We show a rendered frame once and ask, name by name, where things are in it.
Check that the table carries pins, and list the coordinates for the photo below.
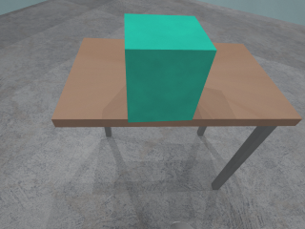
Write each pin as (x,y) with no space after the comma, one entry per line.
(237,93)

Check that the carton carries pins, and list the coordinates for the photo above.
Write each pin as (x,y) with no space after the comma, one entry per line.
(168,59)

